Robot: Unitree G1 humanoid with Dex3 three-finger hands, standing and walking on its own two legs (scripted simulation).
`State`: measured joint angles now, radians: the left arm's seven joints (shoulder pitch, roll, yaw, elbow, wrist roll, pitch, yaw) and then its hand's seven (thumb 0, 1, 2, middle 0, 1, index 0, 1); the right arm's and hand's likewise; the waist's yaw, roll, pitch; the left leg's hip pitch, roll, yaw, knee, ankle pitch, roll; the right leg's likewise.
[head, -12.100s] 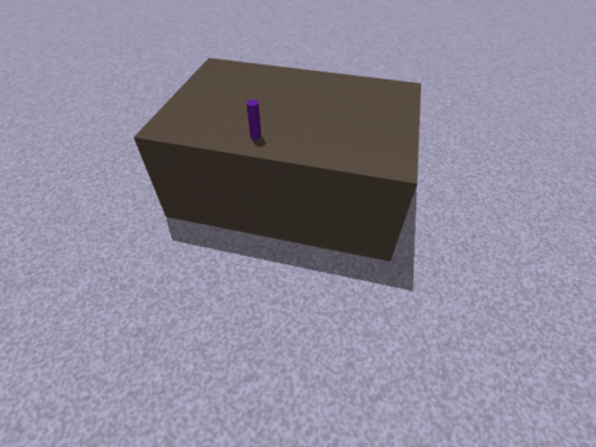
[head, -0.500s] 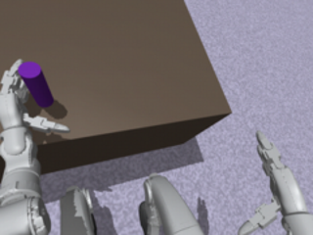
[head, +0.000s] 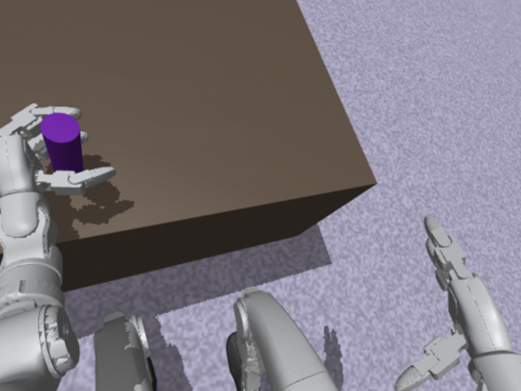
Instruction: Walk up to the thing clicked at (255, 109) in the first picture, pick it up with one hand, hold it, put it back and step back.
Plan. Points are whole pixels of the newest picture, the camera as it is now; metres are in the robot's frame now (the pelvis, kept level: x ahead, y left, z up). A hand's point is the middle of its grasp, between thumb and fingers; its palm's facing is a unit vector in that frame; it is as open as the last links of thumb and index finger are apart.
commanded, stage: close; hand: left
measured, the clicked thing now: (65, 150) +0.51 +0.18 -0.05
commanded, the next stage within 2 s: settle in 0.08 s
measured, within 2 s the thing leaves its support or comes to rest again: leaves its support in 0.42 s
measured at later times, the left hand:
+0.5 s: hand (59, 149) +0.50 +0.18 -0.04, palm faces +0.11 -0.99 +0.00, open 6.7 cm
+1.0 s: hand (42, 122) +0.51 +0.19 +0.02, palm faces +0.11 -0.99 +0.00, open 6.8 cm
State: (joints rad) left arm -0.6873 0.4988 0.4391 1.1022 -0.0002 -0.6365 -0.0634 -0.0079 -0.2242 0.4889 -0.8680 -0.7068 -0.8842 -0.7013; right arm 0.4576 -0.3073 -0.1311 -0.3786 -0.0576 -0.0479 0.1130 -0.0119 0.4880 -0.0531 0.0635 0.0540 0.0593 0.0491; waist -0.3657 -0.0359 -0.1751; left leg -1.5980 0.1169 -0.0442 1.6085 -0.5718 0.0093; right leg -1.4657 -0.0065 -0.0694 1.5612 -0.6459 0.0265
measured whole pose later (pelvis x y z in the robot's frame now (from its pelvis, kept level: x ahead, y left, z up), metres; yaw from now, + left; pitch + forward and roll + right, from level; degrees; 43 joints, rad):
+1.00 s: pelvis +0.01 +0.00 +0.04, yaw +1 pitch +29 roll -5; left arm -0.72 0.50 0.43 1.10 -0.01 -0.55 -0.07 -0.01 -0.13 1.20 -0.99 -1.27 -0.98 -1.26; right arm 0.44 -0.29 -0.08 -0.29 -0.05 -0.02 0.08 -0.01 0.52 -0.05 0.06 0.05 0.06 0.05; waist -0.33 -0.02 -0.17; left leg -1.44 0.11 -0.02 1.47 -0.54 0.01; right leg -1.32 -0.01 -0.06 1.42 -0.60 0.03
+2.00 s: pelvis +0.03 +0.00 +0.10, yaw +2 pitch +20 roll -3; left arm -0.44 0.30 0.30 0.77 -0.11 -0.46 -0.10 0.00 -0.14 1.23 -0.97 -1.31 -0.96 -1.29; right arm 0.45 -0.25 -0.07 -0.10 -0.03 0.03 0.03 -0.01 0.53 -0.05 0.06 0.05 0.05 0.05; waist -0.17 0.00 -0.15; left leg -1.07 0.10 0.02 1.20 -0.49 0.00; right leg -0.97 -0.01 -0.04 1.17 -0.55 0.03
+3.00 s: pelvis +0.05 +0.00 +0.15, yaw +3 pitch +11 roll -1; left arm -0.12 0.20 0.15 0.41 -0.17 -0.34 -0.11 -0.01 -0.13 1.24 -0.97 -1.32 -0.95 -1.30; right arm 0.41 -0.23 -0.08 0.13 0.01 0.09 -0.01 -0.01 0.54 -0.05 0.06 0.05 0.05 0.05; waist -0.05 0.00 -0.11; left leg -0.72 0.07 0.06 0.95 -0.42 -0.01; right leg -0.64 -0.04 -0.01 0.94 -0.49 0.03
